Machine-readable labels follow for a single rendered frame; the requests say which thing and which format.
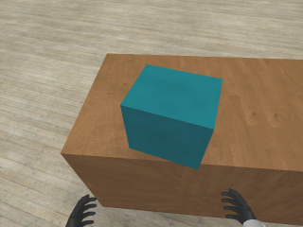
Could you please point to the carton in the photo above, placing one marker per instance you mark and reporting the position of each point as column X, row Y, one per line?
column 171, row 114

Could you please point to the robot right hand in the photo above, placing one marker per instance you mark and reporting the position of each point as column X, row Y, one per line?
column 244, row 212

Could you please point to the pedestal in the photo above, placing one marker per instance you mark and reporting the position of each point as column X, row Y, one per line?
column 256, row 147

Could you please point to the robot left hand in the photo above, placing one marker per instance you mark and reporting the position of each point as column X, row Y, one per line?
column 77, row 215

